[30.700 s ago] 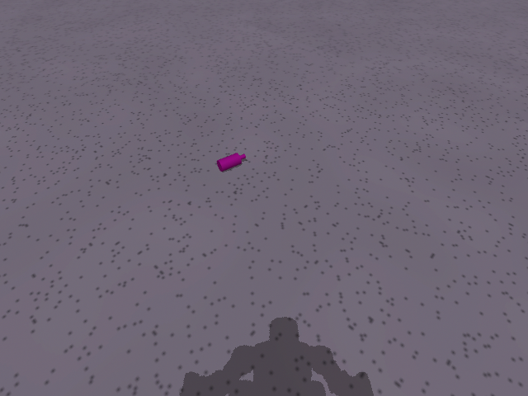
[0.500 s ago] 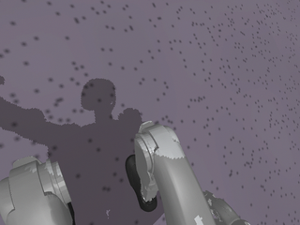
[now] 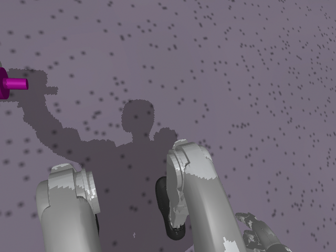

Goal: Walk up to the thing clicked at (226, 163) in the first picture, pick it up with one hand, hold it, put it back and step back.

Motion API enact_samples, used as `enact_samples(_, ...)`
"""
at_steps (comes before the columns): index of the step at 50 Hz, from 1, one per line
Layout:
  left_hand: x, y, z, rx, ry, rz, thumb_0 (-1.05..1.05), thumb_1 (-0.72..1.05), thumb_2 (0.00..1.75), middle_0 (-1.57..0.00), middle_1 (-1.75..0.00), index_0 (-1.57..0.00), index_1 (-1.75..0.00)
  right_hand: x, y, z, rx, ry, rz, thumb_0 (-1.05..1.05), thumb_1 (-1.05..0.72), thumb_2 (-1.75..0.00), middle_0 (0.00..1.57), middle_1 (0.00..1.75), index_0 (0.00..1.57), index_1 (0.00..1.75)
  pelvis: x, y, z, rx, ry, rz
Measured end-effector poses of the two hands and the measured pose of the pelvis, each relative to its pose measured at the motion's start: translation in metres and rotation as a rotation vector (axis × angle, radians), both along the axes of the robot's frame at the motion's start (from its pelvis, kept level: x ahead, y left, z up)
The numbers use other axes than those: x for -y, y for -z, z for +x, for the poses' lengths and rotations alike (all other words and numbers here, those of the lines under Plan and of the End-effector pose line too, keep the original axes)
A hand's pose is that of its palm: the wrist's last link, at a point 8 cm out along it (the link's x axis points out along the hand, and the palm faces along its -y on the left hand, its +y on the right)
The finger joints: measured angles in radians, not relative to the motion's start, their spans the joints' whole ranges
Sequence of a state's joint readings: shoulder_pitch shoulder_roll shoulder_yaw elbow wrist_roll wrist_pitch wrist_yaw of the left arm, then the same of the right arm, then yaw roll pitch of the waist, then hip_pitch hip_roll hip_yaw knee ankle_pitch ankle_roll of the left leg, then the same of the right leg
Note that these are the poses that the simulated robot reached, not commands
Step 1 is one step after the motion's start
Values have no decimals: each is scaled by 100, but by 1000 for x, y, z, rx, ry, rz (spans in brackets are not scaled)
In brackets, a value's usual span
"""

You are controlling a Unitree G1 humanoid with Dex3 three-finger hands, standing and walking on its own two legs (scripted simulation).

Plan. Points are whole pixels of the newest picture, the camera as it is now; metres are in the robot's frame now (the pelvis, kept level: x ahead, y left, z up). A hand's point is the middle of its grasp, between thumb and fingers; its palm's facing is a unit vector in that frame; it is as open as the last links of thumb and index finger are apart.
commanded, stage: lift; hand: left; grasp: from above
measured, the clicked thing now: out of the picture +0.50 +0.34 -0.17
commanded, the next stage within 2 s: hold in 1.68 s
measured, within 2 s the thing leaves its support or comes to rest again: neither
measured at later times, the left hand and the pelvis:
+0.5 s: hand out of the picture +0.42 +0.34 -0.03, palm faces -0.51 -0.08 -0.85, open 9.5 cm; pelvis +0.00 +0.00 +0.07, yaw +4 degrees
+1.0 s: hand out of the picture +0.34 +0.29 +0.18, palm faces -0.44 -0.10 -0.89, open 9.5 cm; pelvis +0.01 -0.01 +0.24, yaw +9 degrees
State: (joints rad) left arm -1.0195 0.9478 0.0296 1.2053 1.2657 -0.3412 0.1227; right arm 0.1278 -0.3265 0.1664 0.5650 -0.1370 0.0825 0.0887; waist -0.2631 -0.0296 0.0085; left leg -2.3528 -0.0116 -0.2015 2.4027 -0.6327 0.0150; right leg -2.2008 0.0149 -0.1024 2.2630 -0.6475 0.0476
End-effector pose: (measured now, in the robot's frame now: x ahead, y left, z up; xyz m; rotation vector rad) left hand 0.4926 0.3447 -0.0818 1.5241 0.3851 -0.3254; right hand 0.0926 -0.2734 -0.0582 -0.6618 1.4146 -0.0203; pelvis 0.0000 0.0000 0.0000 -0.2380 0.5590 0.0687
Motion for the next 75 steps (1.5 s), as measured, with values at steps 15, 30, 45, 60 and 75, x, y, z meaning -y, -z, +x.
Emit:
enact_samples(15, 3, -46, -23, -89, -51, -10, -1, 16, 23, -78, -38, -79, -33, -15, -9, -25, -11, 129, 79, 0, -93, -90, 20, 30, 20, 30, -2, -31, -5, -37, -22, 31)
enact_samples(30, 2, -145, -74, -33, 7, -63, -1, 16, 25, -78, -38, -78, -33, -14, -52, 23, 138, 132, 109, 0, -92, -90, 20, 30, 20, 30, 0, -90, -3, -24, -45, 80)
enact_samples(45, 36, -274, -128, -26, -40, -61, -1, 16, 28, -75, -41, -75, -37, -24, -151, 63, 302, 148, 215, 0, -91, -90, 20, 30, 20, 30, 8, -200, 4, 79, -65, 139)
enact_samples(60, 52, -384, -156, -18, -80, -47, -1, 15, 29, -74, -44, -75, -39, -20, -257, 68, 391, 187, 234, 1, -92, -90, 20, 30, 20, 30, 11, -306, 24, 221, -81, 190)
enact_samples(75, 63, -439, -145, 6, -59, -20, 0, 13, 31, -73, -47, -74, -43, -25, -314, 85, 416, 206, 251, 1, -93, -90, 20, 30, 20, 30, 3, -364, 50, 312, -78, 219)
